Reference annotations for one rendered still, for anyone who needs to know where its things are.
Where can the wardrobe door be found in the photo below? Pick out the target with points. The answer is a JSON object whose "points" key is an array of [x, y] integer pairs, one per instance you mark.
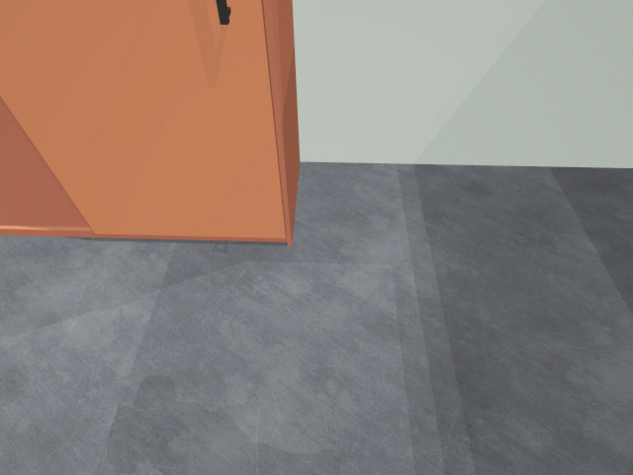
{"points": [[156, 119], [30, 193]]}

